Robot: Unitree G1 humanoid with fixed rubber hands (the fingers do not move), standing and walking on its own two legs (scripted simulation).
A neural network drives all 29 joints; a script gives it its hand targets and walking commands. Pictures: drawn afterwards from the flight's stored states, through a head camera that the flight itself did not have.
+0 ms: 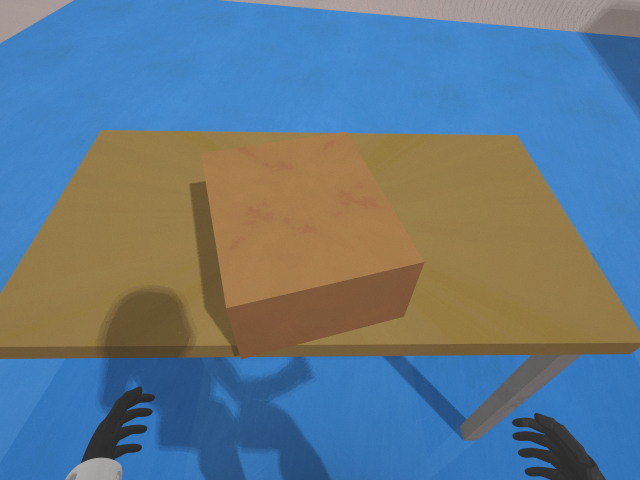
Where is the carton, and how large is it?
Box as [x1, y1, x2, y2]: [201, 132, 423, 358]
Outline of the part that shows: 346,132 201,153 225,303 241,358 403,316 422,267 423,260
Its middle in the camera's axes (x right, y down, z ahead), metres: -0.03 -0.01 +0.65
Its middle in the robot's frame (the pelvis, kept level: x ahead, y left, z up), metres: +0.51 +0.07 -0.01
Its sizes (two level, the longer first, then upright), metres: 0.317 0.264 0.144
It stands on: a table, 0.69 m high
